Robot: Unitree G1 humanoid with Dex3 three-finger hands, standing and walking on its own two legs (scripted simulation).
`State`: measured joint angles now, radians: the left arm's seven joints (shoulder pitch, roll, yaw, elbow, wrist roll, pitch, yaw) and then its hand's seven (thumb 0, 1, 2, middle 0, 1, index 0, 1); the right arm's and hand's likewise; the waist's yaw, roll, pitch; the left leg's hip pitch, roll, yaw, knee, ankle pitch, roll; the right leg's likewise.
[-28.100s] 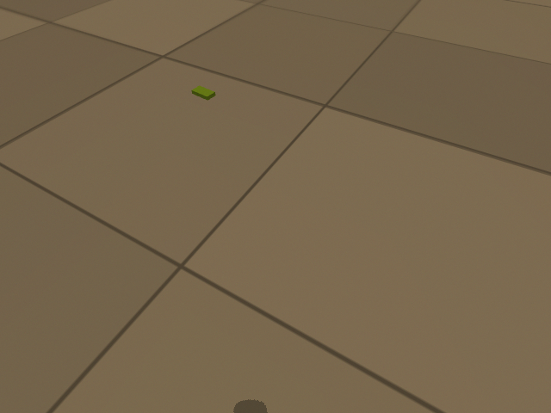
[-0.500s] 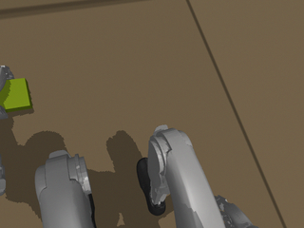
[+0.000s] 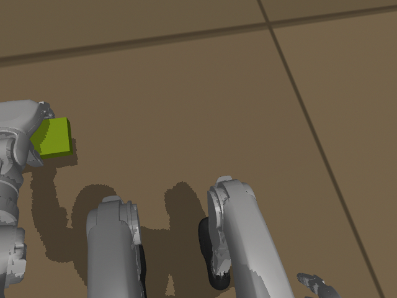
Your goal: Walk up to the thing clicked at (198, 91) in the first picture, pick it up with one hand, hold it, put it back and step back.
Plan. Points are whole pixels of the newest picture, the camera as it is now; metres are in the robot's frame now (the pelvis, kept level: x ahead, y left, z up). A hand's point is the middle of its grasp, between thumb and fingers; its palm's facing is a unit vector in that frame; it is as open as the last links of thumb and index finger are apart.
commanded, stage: lift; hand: left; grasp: from above
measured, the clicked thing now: (30, 141) +0.46 +0.30 -0.18
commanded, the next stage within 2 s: hold in 1.30 s
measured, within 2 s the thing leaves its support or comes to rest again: neither
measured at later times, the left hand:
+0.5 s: hand out of the picture +0.39 +0.28 +0.06, palm faces -0.43 -0.10 -0.90, open 10.5 cm
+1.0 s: hand out of the picture +0.34 +0.25 +0.21, palm faces -0.46 -0.09 -0.88, open 10.5 cm
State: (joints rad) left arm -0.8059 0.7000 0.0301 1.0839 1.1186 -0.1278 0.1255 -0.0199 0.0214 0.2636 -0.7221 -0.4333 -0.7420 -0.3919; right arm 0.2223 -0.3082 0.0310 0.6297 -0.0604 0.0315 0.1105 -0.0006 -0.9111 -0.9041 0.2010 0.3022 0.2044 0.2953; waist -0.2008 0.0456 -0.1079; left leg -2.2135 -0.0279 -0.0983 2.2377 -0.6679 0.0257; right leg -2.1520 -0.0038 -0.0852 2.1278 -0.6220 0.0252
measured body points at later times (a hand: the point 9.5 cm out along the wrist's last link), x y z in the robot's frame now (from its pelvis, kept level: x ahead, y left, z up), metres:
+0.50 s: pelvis +0.01 +0.00 +0.15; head +0.17 +0.03 +0.57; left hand +0.41 +0.28 +0.11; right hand +0.15 -0.26 +0.03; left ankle +0.08 +0.11 -0.35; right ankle +0.11 -0.13 -0.35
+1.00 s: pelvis +0.04 +0.00 +0.30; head +0.12 +0.01 +0.75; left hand +0.36 +0.25 +0.26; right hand +0.15 -0.26 +0.18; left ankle +0.08 +0.11 -0.35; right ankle +0.11 -0.13 -0.35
